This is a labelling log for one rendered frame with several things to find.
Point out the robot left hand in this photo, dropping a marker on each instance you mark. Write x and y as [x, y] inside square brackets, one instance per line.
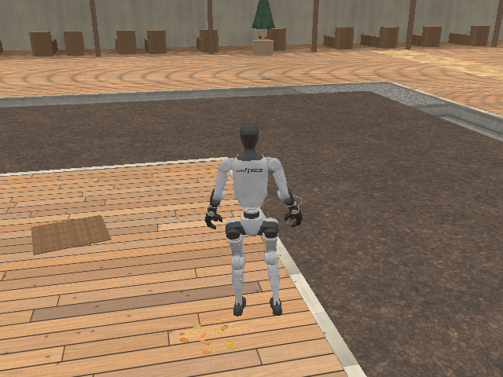
[208, 219]

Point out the robot right hand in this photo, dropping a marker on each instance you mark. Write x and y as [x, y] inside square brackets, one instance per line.
[298, 218]

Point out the robot torso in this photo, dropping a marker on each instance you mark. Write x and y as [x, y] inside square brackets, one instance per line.
[250, 189]

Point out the right robot forearm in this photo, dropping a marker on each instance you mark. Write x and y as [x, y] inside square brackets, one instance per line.
[291, 203]

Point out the robot right thigh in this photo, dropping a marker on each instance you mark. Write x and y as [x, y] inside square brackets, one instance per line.
[270, 233]

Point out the left robot forearm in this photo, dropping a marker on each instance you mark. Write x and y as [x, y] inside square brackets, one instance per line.
[213, 205]

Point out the left robot upper arm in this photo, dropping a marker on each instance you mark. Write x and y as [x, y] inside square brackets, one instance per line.
[221, 178]

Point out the right robot upper arm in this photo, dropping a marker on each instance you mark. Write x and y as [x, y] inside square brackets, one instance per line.
[279, 177]

